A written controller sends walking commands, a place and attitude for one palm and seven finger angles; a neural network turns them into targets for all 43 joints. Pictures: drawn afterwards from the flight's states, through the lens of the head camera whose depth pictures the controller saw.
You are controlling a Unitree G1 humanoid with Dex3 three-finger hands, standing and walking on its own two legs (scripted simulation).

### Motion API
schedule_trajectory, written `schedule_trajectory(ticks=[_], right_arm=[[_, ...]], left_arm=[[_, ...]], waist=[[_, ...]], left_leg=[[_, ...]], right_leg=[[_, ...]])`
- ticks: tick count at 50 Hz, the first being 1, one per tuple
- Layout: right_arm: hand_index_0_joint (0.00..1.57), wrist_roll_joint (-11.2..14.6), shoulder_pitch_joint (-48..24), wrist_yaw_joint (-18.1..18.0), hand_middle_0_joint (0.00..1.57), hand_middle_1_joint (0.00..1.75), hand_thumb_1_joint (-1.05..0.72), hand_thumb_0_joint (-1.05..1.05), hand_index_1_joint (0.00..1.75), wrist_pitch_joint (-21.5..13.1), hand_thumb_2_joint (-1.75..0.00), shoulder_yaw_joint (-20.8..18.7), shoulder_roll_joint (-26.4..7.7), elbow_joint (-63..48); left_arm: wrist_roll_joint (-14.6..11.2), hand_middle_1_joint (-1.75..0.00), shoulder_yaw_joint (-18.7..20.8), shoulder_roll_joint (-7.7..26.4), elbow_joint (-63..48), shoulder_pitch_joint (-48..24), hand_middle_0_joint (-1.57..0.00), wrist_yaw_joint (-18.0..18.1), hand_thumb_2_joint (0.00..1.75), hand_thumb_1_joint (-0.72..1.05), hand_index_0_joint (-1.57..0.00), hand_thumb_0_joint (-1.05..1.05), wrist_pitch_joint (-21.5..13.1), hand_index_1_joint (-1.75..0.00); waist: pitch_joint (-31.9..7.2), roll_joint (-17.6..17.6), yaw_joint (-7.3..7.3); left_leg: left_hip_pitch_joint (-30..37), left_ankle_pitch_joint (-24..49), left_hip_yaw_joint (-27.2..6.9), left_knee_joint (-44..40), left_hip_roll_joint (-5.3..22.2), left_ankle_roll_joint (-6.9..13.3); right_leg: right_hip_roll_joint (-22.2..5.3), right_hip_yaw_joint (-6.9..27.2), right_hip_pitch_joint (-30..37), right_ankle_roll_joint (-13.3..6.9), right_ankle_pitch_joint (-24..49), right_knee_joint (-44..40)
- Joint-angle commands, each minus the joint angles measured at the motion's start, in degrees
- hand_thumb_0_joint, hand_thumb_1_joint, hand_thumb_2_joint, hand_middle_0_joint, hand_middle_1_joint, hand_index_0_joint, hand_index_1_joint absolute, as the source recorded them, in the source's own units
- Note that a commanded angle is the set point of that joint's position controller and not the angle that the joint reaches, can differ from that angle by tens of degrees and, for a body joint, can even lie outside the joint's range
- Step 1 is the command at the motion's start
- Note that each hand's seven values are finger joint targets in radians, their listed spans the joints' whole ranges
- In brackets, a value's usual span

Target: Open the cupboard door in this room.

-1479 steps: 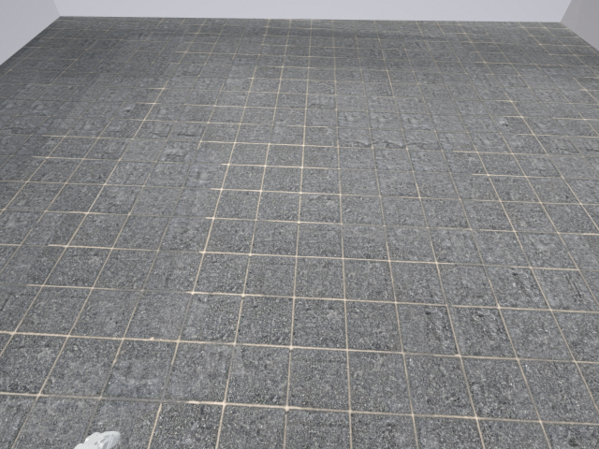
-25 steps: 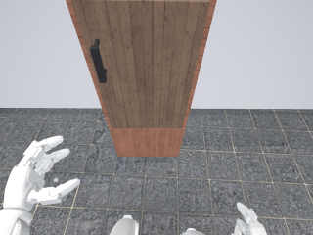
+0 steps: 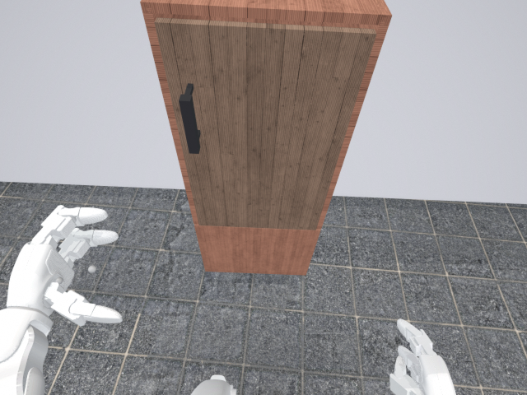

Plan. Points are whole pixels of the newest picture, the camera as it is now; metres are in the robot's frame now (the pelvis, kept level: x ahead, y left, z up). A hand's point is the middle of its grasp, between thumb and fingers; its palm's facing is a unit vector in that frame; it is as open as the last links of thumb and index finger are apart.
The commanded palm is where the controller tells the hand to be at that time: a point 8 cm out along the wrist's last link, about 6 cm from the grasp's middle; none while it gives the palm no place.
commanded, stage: raise the hand with hooked fingers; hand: left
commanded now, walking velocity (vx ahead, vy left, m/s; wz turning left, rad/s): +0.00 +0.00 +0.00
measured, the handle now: (192, 119) +0.59 +0.19 +0.07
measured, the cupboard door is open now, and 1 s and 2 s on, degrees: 0 0 0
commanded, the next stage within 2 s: move the hooked fingers beside the handle in 0.76 s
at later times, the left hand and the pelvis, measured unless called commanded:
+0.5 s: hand (97, 232) +0.31 +0.26 +0.09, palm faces +0.04 -1.00 -0.02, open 14.0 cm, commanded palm +0.28 +0.31 +0.09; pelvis +0.01 -0.01 +0.01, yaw -1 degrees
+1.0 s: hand (98, 230) +0.31 +0.26 +0.09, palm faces +0.07 -1.00 -0.01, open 14.0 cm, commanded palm +0.30 +0.30 +0.09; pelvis +0.01 -0.02 +0.01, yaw +0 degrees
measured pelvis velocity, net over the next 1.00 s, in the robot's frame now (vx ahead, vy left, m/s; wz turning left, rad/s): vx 0.01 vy -0.02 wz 0.00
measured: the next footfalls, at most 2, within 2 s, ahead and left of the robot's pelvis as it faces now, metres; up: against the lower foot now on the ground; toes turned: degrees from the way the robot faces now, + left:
none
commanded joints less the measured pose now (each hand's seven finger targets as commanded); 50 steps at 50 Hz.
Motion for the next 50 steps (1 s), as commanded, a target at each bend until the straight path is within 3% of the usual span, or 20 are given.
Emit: schedule_trajectory(ticks=[1, 4, 5, 13, 16, 19, 21, 26, 27, 30, 31, 34, 36, 43, 45, 46, 48, 50], right_arm=[[0.20, -0.02, -0.87, -0.91, 0.20, 0.30, -0.90, 0.00, 0.30, -2.14, -0.90, -3.82, -9.33, -7.10], [0.20, 0.11, -0.85, -1.12, 0.20, 0.30, -0.90, 0.00, 0.30, -1.71, -0.90, -3.86, -9.35, -6.77], [0.20, 0.23, -1.02, -1.19, 0.20, 0.30, -0.90, 0.00, 0.30, -1.58, -0.90, -3.78, -9.40, -6.69], [0.20, 0.28, -0.25, -1.53, 0.20, 0.30, -0.90, 0.00, 0.30, -0.72, -0.90, -3.64, -9.60, -6.39], [0.20, 0.33, 0.08, -1.30, 0.20, 0.30, -0.90, 0.00, 0.30, -0.26, -0.90, -3.92, -9.78, -6.94], [0.20, 0.50, 0.10, -0.93, 0.20, 0.30, -0.90, 0.00, 0.30, 0.12, -0.90, -4.20, -9.81, -7.15], [0.20, 0.22, 0.45, -0.76, 0.20, 0.30, -0.90, 0.00, 0.30, 0.37, -0.90, -4.26, -9.96, -7.35], [0.20, 0.20, 0.24, -0.68, 0.20, 0.30, -0.90, 0.00, 0.30, 0.85, -0.90, -4.35, -9.74, -7.29], [0.20, 0.20, 0.17, -0.63, 0.20, 0.30, -0.90, 0.00, 0.30, 0.82, -0.90, -4.31, -9.55, -7.24], [0.20, 0.29, 0.10, -0.80, 0.20, 0.30, -0.90, 0.00, 0.30, 0.87, -0.90, -4.29, -9.36, -6.82], [0.20, 0.19, 0.47, -0.88, 0.20, 0.30, -0.90, 0.00, 0.30, 0.99, -0.90, -4.36, -9.57, -6.83], [0.20, 0.41, -0.15, -0.87, 0.20, 0.30, -0.90, 0.00, 0.30, 1.08, -0.90, -4.15, -9.34, -6.80], [0.20, 0.39, 0.01, -0.96, 0.20, 0.30, -0.90, 0.00, 0.30, 1.21, -0.90, -4.09, -9.51, -6.93], [0.20, 0.45, -0.21, -0.80, 0.20, 0.30, -0.90, 0.00, 0.30, 1.29, -0.90, -4.01, -9.39, -7.19], [0.20, 0.45, -0.06, -1.11, 0.20, 0.30, -0.90, 0.00, 0.30, 1.63, -0.90, -3.92, -9.70, -6.36], [0.20, 0.42, 0.24, -1.19, 0.20, 0.30, -0.90, 0.00, 0.30, 1.72, -0.90, -3.78, -9.77, -6.24], [0.20, 0.49, 0.14, -1.42, 0.20, 0.30, -0.90, 0.00, 0.30, 1.77, -0.90, -3.70, -9.66, -5.73], [0.20, 0.45, 0.63, -1.76, 0.20, 0.30, -0.90, 0.00, 0.30, 1.98, -0.90, -3.76, -9.94, -5.12]], left_arm=[[-1.40, -1.20, 6.45, 13.52, -9.15, -12.43, -0.30, -1.18, 0.30, -0.50, -0.30, 0.00, -2.43, -1.20], [-1.39, -1.20, 6.74, 14.13, -7.46, -15.00, -0.30, -2.39, 0.30, -0.50, -0.30, 0.00, -1.86, -1.20], [-1.37, -1.20, 6.62, 14.24, -6.47, -15.85, -0.30, -2.71, 0.30, -0.50, -0.30, 0.00, -1.55, -1.20], [-1.42, -1.20, 9.43, 18.55, -2.76, -22.40, -0.30, -4.29, 0.30, -0.50, -0.30, 0.00, -0.84, -1.20], [-2.24, -1.20, 8.66, 16.46, 1.24, -18.46, -0.30, -5.12, 0.30, -0.50, -0.30, 0.00, 0.00, -1.20], [-1.95, -1.20, 8.33, 16.51, 0.25, -19.17, -0.30, -5.35, 0.30, -0.50, -0.30, 0.00, 0.01, -1.20], [-1.96, -1.20, 9.23, 17.48, -0.21, -19.36, -0.30, -4.72, 0.30, -0.50, -0.30, 0.00, -0.46, -1.20], [-1.73, -1.20, 10.20, 18.48, -1.73, -20.86, -0.30, -3.46, 0.30, -0.50, -0.30, 0.00, -2.60, -1.20], [-1.63, -1.20, 10.35, 18.71, -2.75, -21.40, -0.30, -3.41, 0.30, -0.50, -0.30, 0.00, -3.10, -1.20], [-1.53, -1.20, 9.58, 17.69, -2.16, -20.93, -0.30, -3.46, 0.30, -0.50, -0.30, 0.00, -3.50, -1.20], [-1.83, -1.20, 9.78, 17.97, -2.00, -20.78, -0.30, -3.63, 0.30, -0.50, -0.30, 0.00, -3.48, -1.20], [-1.73, -1.20, 9.42, 17.60, -0.72, -20.83, -0.30, -4.05, 0.30, -0.50, -0.30, 0.00, -2.98, -1.20], [-2.01, -1.20, 9.02, 17.30, -0.22, -21.10, -0.30, -4.30, 0.30, -0.50, -0.30, 0.00, -2.64, -1.20], [-2.01, -1.20, 9.04, 17.25, 0.19, -21.60, -0.30, -4.53, 0.30, -0.50, -0.30, 0.00, -2.75, -1.20], [-1.61, -1.20, 9.81, 18.65, 2.78, -25.14, -0.30, -4.43, 0.30, -0.50, -0.30, 0.00, -2.75, -1.20], [-1.59, -1.20, 8.36, 17.68, 3.62, -27.50, -0.30, -4.69, 0.30, -0.50, -0.30, 0.00, -2.66, -1.20], [-1.11, -1.20, 7.24, 17.25, 5.28, -31.71, -0.30, -4.95, 0.30, -0.50, -0.30, 0.00, -2.89, -1.20], [-0.28, -1.20, 7.56, 18.66, 8.26, -34.49, -0.30, -4.99, 0.30, -0.50, -0.30, 0.00, -2.98, -1.20]], waist=[[-10.77, 3.74, -0.61], [-11.89, 3.74, -0.96], [-10.66, 3.89, -1.12], [-12.98, 4.95, -0.52], [-11.64, 1.20, 0.18], [-11.78, 3.15, -0.13], [-11.72, 1.80, 0.04], [-12.01, 2.95, -0.16], [-13.45, 4.21, -0.20], [-13.00, 4.84, -0.46], [-13.21, 2.26, -0.57], [-12.29, 4.54, -0.48], [-11.46, 2.84, -0.38], [-12.46, 2.08, -0.48], [-10.85, 1.75, -1.21], [-9.76, 0.54, -1.78], [-10.08, 2.54, -2.22], [-10.78, 1.57, -2.58]], left_leg=[[15.84, 11.97, -1.59, -9.80, -1.92, 0.53], [17.05, 13.10, -1.18, -9.94, -1.98, 0.58], [16.73, 12.36, -1.16, -10.23, -1.96, 0.56], [19.40, 15.80, -0.83, -11.34, -2.13, 0.65], [17.84, 15.50, -0.49, -11.53, -2.46, 0.88], [18.04, 16.01, 0.13, -11.35, -2.51, 0.90], [17.43, 16.23, 0.17, -11.19, -2.55, 0.96], [17.24, 15.03, 0.59, -10.94, -2.56, 1.07], [17.89, 15.23, 0.74, -10.99, -2.60, 1.13], [18.20, 15.18, 0.76, -10.96, -2.55, 1.12], [17.87, 15.88, 0.66, -10.62, -2.48, 1.28], [17.52, 14.78, 0.85, -10.93, -2.56, 1.09], [16.99, 14.86, 0.44, -11.00, -2.56, 1.15], [17.43, 14.89, 0.54, -10.89, -2.59, 1.19], [16.05, 13.42, 0.56, -10.58, -2.59, 1.14], [15.56, 12.84, 0.55, -10.24, -2.64, 1.30], [15.90, 11.17, 0.51, -10.14, -2.69, 1.20], [15.37, 10.25, 0.42, -9.83, -2.59, 1.30]], right_leg=[[3.62, -0.35, -0.16, -2.34, 12.71, -7.20], [3.42, -0.15, 0.22, -2.09, 14.19, -7.85], [3.44, -0.14, -0.21, -2.07, 13.55, -8.25], [3.36, 0.32, 2.69, -2.25, 17.04, -9.36], [3.46, 0.40, 3.93, -2.27, 17.54, -9.96], [3.17, 0.69, 3.33, -1.98, 18.75, -10.01], [3.39, 0.77, 4.16, -2.07, 19.06, -9.84], [3.32, 1.66, 4.34, -1.96, 18.06, -9.92], [3.18, 1.94, 4.63, -1.84, 18.40, -9.93], [3.12, 1.80, 4.11, -1.80, 18.47, -9.93], [3.34, 1.95, 5.09, -1.81, 19.45, -9.82], [3.16, 1.98, 4.15, -1.67, 18.73, -10.07], [3.31, 1.84, 4.57, -1.92, 18.59, -10.03], [3.24, 1.91, 4.22, -1.60, 19.21, -9.92], [3.11, 2.31, 3.18, -1.48, 17.87, -10.16], [3.26, 2.50, 2.65, -1.56, 17.36, -10.24], [2.95, 2.82, 1.42, -1.54, 15.48, -10.48], [2.84, 3.16, 0.97, -1.47, 14.18, -10.60]])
